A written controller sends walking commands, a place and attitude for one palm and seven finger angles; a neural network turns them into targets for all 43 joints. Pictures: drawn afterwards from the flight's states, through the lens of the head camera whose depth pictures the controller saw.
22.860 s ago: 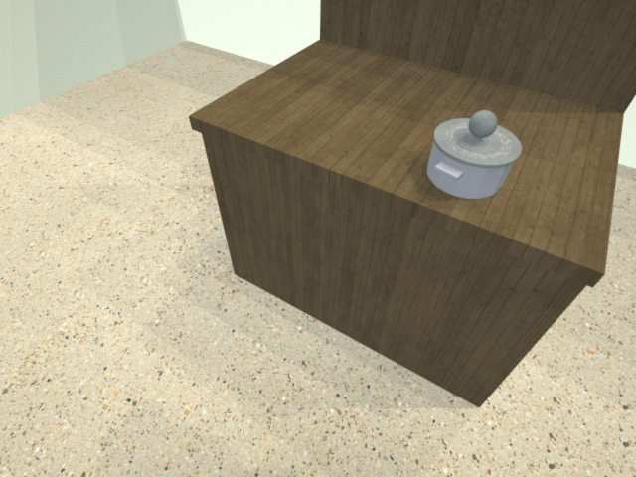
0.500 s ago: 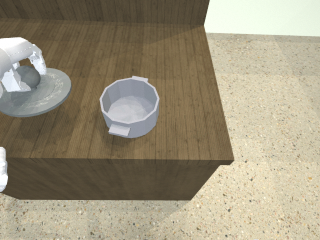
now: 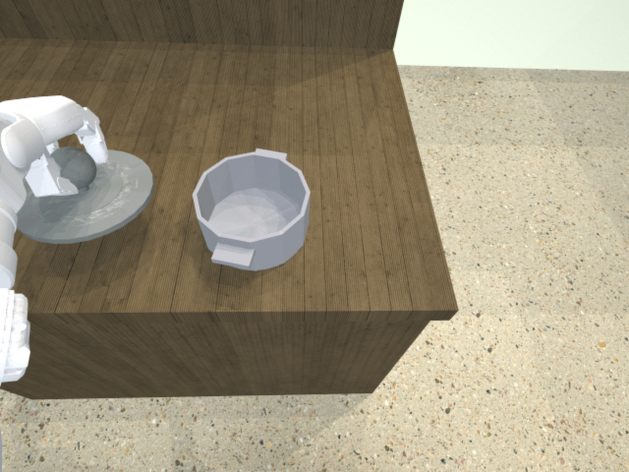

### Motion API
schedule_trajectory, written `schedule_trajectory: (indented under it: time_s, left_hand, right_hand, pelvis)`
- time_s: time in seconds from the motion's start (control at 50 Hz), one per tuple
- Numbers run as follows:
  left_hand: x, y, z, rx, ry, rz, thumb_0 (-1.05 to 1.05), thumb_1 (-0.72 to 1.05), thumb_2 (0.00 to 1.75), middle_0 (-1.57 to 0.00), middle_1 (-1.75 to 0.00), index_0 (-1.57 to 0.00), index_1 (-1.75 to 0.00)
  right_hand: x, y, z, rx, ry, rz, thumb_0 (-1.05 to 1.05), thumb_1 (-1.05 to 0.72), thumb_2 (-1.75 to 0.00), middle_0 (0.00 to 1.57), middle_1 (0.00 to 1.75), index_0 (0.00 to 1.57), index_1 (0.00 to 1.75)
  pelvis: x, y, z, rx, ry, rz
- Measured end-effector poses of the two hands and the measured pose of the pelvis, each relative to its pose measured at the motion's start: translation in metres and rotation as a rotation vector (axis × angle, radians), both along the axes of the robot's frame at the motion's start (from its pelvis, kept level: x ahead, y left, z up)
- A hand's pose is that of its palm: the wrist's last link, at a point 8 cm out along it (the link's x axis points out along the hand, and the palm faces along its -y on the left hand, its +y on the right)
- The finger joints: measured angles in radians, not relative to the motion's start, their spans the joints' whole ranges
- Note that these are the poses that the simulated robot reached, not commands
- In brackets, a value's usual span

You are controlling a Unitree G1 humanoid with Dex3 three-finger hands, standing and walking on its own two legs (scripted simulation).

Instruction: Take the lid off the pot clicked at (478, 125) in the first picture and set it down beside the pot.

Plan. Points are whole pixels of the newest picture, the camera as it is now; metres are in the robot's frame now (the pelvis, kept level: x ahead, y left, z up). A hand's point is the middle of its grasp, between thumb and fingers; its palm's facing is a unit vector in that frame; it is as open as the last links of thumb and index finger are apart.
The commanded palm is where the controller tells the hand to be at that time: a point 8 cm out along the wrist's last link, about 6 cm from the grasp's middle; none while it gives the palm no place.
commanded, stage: lower the lid onto the table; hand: left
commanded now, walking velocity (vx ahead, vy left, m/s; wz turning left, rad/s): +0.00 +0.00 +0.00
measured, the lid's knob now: (72, 168) +0.48 +0.31 +0.09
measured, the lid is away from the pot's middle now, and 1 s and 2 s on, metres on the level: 0.23 0.25 0.25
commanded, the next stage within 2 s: open the fingers wide in 1.36 s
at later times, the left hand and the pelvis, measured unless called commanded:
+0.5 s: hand (65, 188) +0.45 +0.31 +0.08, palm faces -0.45 -0.10 -0.89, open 8.5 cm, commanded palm +0.47 +0.31 +0.15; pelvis +0.00 +0.00 +0.00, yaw -1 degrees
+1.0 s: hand (66, 210) +0.44 +0.33 +0.05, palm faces -0.50 -0.10 -0.86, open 8.5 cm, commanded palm +0.49 +0.32 +0.11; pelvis +0.00 +0.00 -0.01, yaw -2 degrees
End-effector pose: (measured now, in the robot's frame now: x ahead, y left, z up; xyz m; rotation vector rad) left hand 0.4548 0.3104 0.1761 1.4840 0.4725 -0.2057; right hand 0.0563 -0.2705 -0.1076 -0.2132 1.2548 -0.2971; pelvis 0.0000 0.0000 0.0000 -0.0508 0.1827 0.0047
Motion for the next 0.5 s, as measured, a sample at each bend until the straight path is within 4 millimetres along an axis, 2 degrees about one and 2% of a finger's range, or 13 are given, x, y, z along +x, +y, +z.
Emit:
schedule_trajectory:
  time_s: [0.24, 0.5]
  left_hand:
    - [0.0, 0.003, -0.015, 0.005, 0.016, 0.0, 0.0, 0.09, 0.92, -0.65, -0.89, -0.63, -0.89]
    - [-0.001, 0.006, -0.034, -0.005, 0.041, 0.002, 0.0, 0.09, 0.92, -0.65, -0.89, -0.63, -0.89]
  right_hand:
    - [-0.012, -0.006, 0.001, -0.021, 0.027, -0.02, 0.01, -0.9, -0.9, 0.2, 0.3, 0.2, 0.3]
    - [-0.015, -0.01, 0.001, -0.042, 0.03, -0.033, 0.01, -0.9, -0.9, 0.2, 0.3, 0.2, 0.3]
  pelvis:
    - [0.001, -0.001, -0.001, -0.002, 0.01, -0.005]
    - [0.002, -0.003, -0.004, -0.006, 0.024, -0.013]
